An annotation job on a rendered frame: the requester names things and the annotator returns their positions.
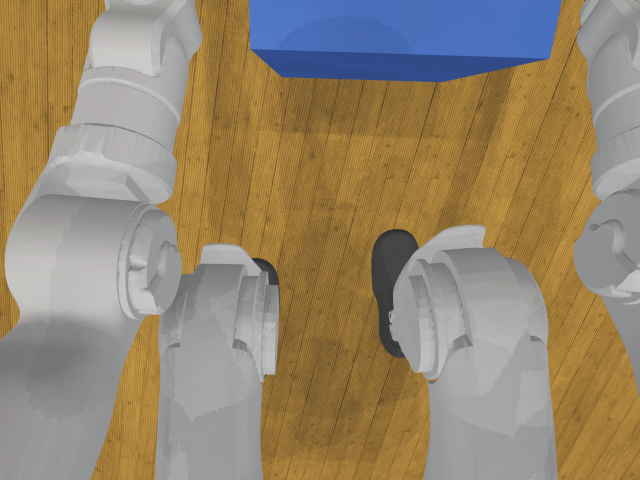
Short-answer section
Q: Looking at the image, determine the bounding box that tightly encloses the carton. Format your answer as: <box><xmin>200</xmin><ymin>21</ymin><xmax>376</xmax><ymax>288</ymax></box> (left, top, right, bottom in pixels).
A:
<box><xmin>249</xmin><ymin>0</ymin><xmax>562</xmax><ymax>82</ymax></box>

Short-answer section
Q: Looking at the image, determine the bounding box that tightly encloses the left robot forearm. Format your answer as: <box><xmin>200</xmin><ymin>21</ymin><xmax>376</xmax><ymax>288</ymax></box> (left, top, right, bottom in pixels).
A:
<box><xmin>4</xmin><ymin>0</ymin><xmax>202</xmax><ymax>297</ymax></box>

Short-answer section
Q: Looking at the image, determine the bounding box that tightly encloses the right robot upper arm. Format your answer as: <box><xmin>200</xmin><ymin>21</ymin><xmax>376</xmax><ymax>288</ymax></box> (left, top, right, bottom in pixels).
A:
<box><xmin>573</xmin><ymin>185</ymin><xmax>640</xmax><ymax>397</ymax></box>

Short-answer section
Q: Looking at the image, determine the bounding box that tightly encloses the left robot thigh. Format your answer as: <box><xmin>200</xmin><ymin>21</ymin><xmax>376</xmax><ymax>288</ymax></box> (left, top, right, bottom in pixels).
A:
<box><xmin>155</xmin><ymin>264</ymin><xmax>279</xmax><ymax>480</ymax></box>

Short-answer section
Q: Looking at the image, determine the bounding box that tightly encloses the robot left foot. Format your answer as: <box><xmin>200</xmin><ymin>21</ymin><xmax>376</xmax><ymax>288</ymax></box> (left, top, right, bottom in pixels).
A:
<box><xmin>252</xmin><ymin>258</ymin><xmax>280</xmax><ymax>378</ymax></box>

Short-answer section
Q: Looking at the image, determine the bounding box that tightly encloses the right robot forearm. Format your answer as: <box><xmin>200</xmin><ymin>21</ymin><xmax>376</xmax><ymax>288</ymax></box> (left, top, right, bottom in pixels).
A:
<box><xmin>577</xmin><ymin>0</ymin><xmax>640</xmax><ymax>201</ymax></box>

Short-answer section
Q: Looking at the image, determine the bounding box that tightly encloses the left robot upper arm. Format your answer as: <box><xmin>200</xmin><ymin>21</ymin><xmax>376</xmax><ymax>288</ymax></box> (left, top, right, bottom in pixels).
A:
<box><xmin>0</xmin><ymin>194</ymin><xmax>182</xmax><ymax>480</ymax></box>

